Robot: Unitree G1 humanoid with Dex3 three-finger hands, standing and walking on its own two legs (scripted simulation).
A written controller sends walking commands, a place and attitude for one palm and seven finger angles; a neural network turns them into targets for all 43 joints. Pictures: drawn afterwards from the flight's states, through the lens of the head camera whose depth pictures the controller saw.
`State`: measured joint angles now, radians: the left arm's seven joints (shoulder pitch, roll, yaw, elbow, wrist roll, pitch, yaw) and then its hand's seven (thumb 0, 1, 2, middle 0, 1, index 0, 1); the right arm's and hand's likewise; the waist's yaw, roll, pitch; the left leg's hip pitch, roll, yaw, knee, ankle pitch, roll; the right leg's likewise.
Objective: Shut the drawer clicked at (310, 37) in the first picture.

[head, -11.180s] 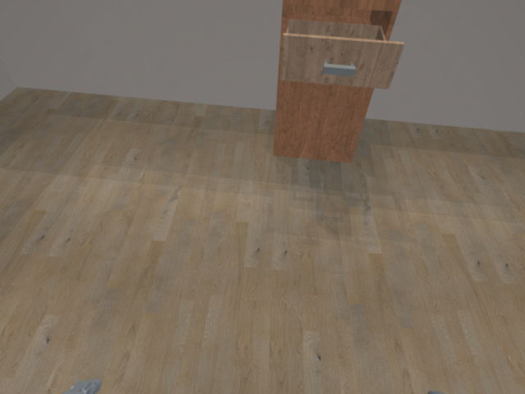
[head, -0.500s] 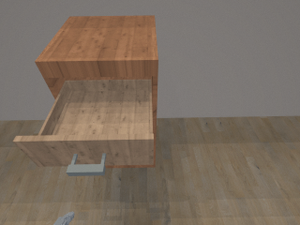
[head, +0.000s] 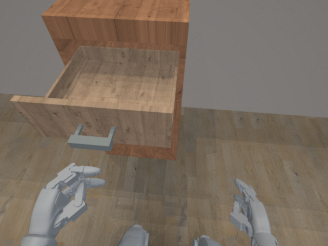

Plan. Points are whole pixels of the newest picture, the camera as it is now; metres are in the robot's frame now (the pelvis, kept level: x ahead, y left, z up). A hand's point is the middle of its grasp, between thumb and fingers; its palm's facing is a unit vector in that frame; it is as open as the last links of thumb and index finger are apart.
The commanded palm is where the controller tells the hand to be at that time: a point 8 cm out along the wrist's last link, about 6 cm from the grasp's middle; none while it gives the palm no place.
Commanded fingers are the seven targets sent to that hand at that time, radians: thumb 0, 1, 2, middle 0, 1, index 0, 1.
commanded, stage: raise the hand and make a fist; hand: left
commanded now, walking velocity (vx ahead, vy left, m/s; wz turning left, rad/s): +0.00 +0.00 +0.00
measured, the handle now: (93, 135) +0.37 +0.23 +0.03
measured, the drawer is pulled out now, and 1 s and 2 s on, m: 0.29 0.29 0.29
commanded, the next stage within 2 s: bring the fist close to the handle in 1.26 s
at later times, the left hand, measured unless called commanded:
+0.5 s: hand (70, 194) +0.20 +0.20 +0.10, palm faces +0.03 -1.00 -0.05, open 3.1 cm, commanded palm +0.15 +0.26 +0.11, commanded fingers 0.00 0.90 0.90 -1.36 -1.56 -1.36 -1.56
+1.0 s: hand (59, 194) +0.19 +0.21 +0.13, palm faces +0.03 -1.00 -0.06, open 3.3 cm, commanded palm +0.14 +0.26 +0.14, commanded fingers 0.00 0.90 0.90 -1.40 -1.60 -1.40 -1.60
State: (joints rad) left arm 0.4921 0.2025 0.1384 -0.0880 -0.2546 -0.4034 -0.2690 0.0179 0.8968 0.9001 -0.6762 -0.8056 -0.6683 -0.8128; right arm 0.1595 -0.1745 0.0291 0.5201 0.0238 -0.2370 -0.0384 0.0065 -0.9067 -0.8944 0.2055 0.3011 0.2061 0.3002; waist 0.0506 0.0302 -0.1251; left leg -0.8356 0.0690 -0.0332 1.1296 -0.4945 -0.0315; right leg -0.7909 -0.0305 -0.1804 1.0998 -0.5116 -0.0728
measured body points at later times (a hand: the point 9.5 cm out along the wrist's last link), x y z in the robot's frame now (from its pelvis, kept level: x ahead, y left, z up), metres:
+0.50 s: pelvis +0.02 +0.03 +0.03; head +0.07 +0.03 +0.47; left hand +0.19 +0.26 +0.10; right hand +0.22 -0.22 -0.03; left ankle +0.04 +0.14 -0.66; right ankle +0.03 -0.08 -0.66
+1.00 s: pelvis +0.03 +0.04 +0.03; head +0.05 +0.04 +0.48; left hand +0.18 +0.26 +0.13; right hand +0.23 -0.17 -0.02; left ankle +0.04 +0.14 -0.66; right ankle +0.03 -0.08 -0.66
